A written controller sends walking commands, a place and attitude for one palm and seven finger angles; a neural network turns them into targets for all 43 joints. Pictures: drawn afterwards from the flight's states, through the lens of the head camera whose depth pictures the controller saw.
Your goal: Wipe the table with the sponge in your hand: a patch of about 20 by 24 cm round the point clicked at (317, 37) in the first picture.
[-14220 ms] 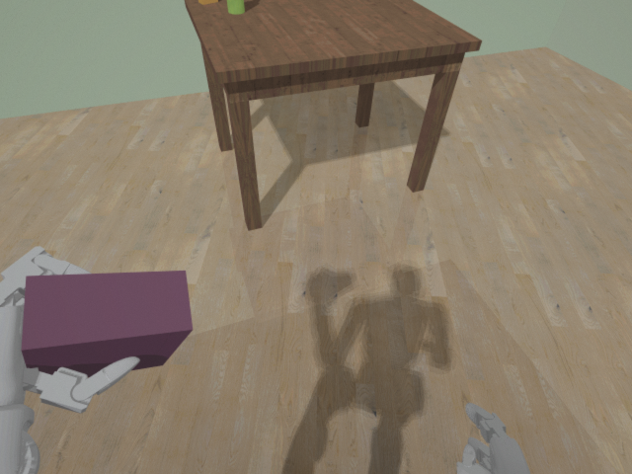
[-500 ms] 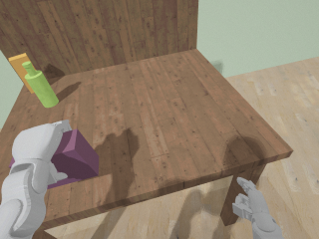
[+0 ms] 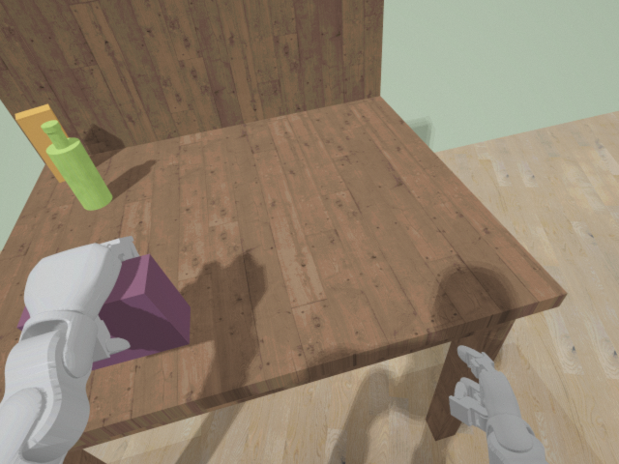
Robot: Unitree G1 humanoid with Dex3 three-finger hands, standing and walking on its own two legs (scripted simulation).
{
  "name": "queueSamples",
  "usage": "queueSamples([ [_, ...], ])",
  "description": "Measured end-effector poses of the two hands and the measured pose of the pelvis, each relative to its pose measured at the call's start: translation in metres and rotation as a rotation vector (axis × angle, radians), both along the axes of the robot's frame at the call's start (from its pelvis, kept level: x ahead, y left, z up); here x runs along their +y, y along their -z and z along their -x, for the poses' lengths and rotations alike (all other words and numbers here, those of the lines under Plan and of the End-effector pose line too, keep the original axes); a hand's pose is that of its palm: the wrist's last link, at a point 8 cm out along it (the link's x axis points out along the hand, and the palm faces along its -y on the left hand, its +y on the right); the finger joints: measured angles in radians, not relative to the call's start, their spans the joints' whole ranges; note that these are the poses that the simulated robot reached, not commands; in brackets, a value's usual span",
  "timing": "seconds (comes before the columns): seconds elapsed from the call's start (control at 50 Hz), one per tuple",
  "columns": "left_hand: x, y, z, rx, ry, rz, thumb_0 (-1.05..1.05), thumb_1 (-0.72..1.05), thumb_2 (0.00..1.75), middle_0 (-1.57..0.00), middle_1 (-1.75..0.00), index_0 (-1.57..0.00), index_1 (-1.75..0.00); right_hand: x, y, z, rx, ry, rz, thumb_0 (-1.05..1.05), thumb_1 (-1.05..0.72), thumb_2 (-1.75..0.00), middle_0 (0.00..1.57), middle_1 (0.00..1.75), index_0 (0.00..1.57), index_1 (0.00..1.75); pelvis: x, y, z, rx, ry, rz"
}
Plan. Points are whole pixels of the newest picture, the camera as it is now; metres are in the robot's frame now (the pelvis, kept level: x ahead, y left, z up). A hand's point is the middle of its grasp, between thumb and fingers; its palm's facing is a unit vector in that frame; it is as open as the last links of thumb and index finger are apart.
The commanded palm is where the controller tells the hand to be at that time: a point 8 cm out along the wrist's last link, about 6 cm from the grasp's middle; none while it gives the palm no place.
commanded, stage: move the sponge above the wiping area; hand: left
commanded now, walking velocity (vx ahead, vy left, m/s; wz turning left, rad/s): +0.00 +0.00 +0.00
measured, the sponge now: (124, 323) +0.23 +0.29 +0.09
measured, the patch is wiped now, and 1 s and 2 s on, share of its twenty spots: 0.00 0.00 0.00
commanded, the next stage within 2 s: none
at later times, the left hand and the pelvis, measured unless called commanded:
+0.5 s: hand (116, 304) +0.24 +0.29 +0.12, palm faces +0.04 -0.08 -1.00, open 10.1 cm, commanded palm +0.21 +0.28 +0.19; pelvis +0.01 +0.00 +0.00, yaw +0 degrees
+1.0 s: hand (118, 304) +0.24 +0.30 +0.10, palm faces +0.00 -0.07 -1.00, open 10.1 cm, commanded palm +0.22 +0.30 +0.17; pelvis +0.01 +0.00 +0.00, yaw +1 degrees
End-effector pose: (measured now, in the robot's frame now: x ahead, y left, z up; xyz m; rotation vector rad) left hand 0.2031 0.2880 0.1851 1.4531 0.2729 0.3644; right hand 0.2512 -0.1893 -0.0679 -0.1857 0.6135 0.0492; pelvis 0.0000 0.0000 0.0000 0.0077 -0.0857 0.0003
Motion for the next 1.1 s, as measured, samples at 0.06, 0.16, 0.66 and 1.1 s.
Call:
queueSamples([
  [0.06, 0.002, 0.002, -0.002, 0.003, -0.013, 0.001, -0.01, -0.49, 1.02, -0.71, -1.36, -0.73, -1.36, 0.000, 0.000, 0.000, -0.001, 0.001, 0.003, 0.01, -0.90, -0.90, 0.20, 0.30, 0.20, 0.31, 0.000, 0.000, 0.000, 0.000, -0.003, 0.001],
  [0.16, -0.002, 0.005, -0.006, 0.005, 0.004, 0.006, -0.01, -0.49, 1.02, -0.71, -1.36, -0.73, -1.36, 0.000, 0.000, 0.000, -0.001, 0.002, 0.004, 0.01, -0.90, -0.90, 0.20, 0.30, 0.20, 0.31, 0.000, -0.001, -0.002, 0.002, -0.004, 0.001],
  [0.66, 0.000, 0.017, -0.015, 0.027, 0.006, -0.006, -0.01, -0.49, 1.02, -0.71, -1.36, -0.73, -1.36, -0.002, 0.001, -0.002, 0.014, 0.004, 0.005, 0.01, -0.90, -0.90, 0.20, 0.30, 0.21, 0.31, 0.000, -0.002, -0.008, 0.009, -0.005, 0.003],
  [1.1, 0.020, 0.032, -0.028, 0.078, -0.033, -0.010, -0.01, -0.49, 1.02, -0.71, -1.36, -0.73, -1.36, -0.008, 0.007, -0.001, 0.053, 0.024, 0.028, 0.01, -0.90, -0.90, 0.20, 0.30, 0.20, 0.30, -0.001, -0.002, -0.014, 0.025, -0.013, 0.007],
])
